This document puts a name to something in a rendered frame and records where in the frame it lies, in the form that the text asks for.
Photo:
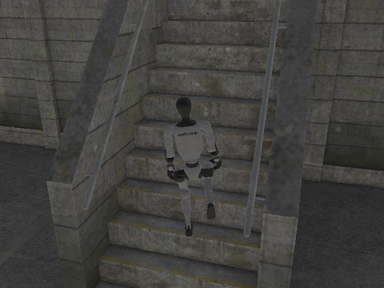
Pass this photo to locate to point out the robot right forearm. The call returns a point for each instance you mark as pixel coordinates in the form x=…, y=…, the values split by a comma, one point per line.
x=215, y=155

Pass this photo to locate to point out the right robot hand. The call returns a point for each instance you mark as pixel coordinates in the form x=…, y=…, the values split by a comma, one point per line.
x=218, y=163

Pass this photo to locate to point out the robot left forearm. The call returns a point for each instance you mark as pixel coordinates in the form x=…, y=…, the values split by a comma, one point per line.
x=170, y=162

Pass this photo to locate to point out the right robot upper arm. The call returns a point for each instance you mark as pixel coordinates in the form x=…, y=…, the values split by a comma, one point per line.
x=206, y=126

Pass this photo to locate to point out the robot left thigh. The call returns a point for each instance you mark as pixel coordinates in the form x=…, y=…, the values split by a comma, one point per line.
x=179, y=177

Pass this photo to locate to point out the left robot upper arm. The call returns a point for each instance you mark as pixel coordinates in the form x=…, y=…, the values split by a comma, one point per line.
x=168, y=141

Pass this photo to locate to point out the right robot foot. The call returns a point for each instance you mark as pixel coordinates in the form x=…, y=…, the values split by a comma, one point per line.
x=210, y=211

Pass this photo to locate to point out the left robot hand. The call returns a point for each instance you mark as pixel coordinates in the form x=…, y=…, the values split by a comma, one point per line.
x=169, y=173

